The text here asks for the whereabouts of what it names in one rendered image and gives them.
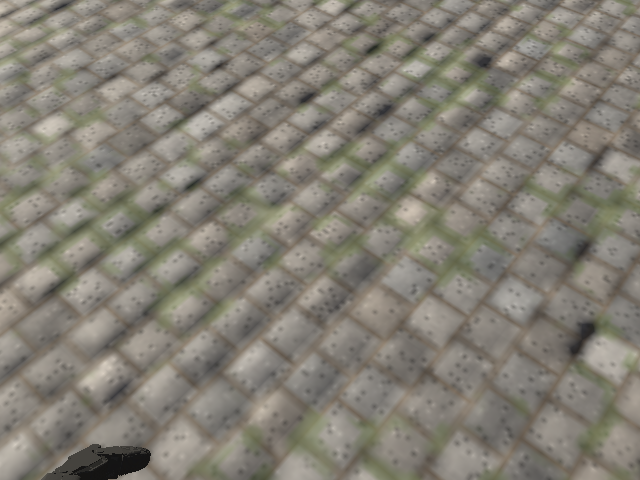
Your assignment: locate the robot left hand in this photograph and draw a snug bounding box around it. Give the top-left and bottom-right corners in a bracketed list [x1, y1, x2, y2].
[41, 444, 151, 480]

